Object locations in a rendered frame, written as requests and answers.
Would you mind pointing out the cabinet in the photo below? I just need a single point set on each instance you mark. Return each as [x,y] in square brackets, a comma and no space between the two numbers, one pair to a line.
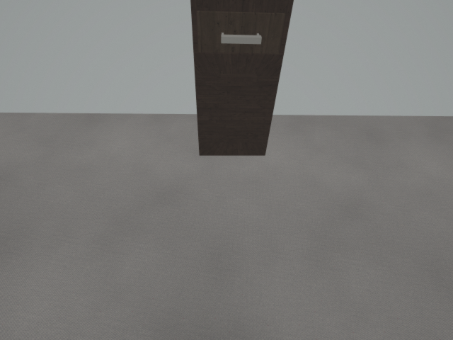
[234,118]

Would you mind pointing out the drawer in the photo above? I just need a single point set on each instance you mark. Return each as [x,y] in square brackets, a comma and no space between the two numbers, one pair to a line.
[211,24]

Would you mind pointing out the handle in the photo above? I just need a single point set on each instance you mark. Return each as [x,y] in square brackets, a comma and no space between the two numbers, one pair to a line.
[238,77]
[241,39]

